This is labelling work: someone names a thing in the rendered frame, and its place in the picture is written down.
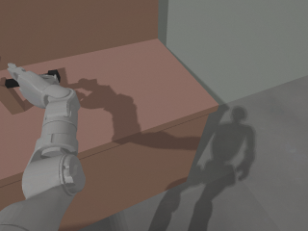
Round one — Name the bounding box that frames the counter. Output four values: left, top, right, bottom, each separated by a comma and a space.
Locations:
0, 0, 219, 231

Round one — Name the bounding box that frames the robot left upper arm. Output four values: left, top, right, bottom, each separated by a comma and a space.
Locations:
0, 153, 86, 231

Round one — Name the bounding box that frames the left robot hand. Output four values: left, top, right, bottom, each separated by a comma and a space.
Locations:
7, 63, 60, 109

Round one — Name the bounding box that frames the tap lever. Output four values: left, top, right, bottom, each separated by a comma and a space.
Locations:
5, 69, 61, 89

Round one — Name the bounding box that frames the left robot forearm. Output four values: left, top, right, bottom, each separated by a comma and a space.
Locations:
21, 84, 81, 197

